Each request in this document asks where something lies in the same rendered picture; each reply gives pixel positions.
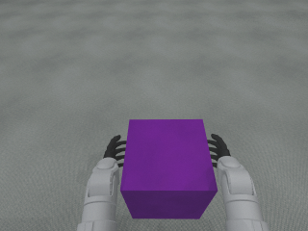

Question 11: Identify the carton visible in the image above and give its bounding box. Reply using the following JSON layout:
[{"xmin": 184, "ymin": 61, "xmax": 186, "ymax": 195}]
[{"xmin": 120, "ymin": 119, "xmax": 218, "ymax": 219}]

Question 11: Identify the right robot hand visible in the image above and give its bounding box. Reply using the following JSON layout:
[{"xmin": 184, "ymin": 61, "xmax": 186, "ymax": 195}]
[{"xmin": 207, "ymin": 134, "xmax": 231, "ymax": 168}]

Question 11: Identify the left robot hand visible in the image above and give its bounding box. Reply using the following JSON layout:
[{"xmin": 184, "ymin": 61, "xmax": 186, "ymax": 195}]
[{"xmin": 103, "ymin": 135, "xmax": 127, "ymax": 167}]

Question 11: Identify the right robot forearm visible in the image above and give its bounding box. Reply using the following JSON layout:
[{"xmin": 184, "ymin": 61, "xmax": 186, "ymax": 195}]
[{"xmin": 217, "ymin": 156, "xmax": 270, "ymax": 231}]

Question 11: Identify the left robot forearm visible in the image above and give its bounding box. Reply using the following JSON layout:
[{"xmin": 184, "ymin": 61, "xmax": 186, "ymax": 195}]
[{"xmin": 76, "ymin": 157, "xmax": 119, "ymax": 231}]

